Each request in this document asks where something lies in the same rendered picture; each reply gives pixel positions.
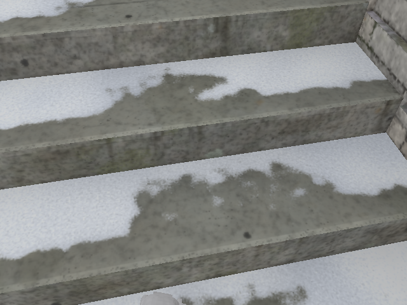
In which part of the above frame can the left robot thigh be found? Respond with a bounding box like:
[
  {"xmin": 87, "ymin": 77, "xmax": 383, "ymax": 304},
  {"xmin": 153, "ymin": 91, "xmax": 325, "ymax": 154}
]
[{"xmin": 142, "ymin": 292, "xmax": 186, "ymax": 305}]

